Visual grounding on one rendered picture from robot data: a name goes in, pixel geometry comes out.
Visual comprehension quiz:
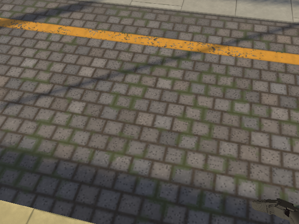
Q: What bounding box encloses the robot right hand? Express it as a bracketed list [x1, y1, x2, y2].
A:
[251, 198, 299, 224]

